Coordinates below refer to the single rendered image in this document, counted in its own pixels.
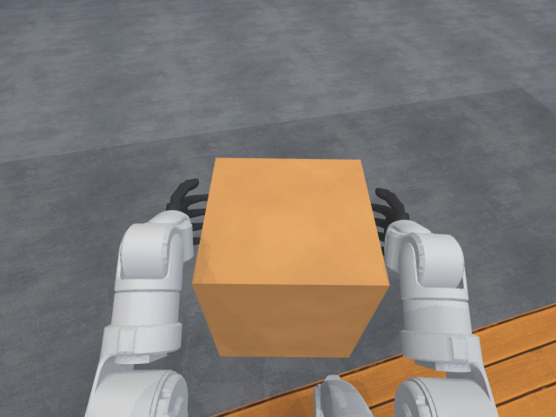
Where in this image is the robot right upper arm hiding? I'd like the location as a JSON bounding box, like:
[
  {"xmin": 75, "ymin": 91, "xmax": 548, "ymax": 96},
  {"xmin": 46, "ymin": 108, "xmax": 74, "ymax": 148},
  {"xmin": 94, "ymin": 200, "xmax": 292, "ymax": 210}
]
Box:
[{"xmin": 394, "ymin": 377, "xmax": 497, "ymax": 417}]

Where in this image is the right robot forearm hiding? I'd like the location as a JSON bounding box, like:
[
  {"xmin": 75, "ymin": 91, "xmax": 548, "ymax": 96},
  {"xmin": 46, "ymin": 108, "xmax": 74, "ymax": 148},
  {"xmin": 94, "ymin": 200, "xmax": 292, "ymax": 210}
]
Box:
[{"xmin": 384, "ymin": 220, "xmax": 499, "ymax": 417}]

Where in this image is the right robot hand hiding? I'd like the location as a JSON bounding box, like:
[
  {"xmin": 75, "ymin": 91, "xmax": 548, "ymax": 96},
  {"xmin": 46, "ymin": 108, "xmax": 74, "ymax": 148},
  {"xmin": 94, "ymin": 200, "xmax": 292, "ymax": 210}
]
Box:
[{"xmin": 371, "ymin": 188, "xmax": 410, "ymax": 256}]

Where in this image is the left robot forearm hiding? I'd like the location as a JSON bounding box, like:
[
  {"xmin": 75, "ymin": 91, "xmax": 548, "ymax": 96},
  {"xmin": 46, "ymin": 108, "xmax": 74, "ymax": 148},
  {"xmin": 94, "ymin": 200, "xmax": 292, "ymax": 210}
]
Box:
[{"xmin": 84, "ymin": 210, "xmax": 194, "ymax": 417}]

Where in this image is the robot left upper arm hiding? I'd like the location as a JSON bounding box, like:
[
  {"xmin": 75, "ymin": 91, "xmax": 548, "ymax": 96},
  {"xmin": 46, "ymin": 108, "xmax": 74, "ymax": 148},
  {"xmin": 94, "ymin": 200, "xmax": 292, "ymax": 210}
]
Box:
[{"xmin": 87, "ymin": 370, "xmax": 188, "ymax": 417}]

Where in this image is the carton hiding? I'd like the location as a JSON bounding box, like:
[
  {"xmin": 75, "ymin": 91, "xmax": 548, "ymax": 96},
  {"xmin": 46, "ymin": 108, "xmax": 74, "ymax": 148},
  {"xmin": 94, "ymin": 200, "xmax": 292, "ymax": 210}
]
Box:
[{"xmin": 192, "ymin": 158, "xmax": 390, "ymax": 358}]

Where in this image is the left robot hand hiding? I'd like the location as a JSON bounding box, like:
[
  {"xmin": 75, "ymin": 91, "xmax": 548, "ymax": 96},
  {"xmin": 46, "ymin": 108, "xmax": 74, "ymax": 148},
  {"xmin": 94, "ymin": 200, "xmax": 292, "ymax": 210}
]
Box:
[{"xmin": 166, "ymin": 179, "xmax": 209, "ymax": 245}]

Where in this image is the robot right thigh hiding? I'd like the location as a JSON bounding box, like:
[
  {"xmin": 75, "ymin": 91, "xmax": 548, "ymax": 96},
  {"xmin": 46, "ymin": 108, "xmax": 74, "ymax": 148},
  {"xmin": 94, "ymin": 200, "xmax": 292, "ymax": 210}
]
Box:
[{"xmin": 314, "ymin": 380, "xmax": 374, "ymax": 417}]

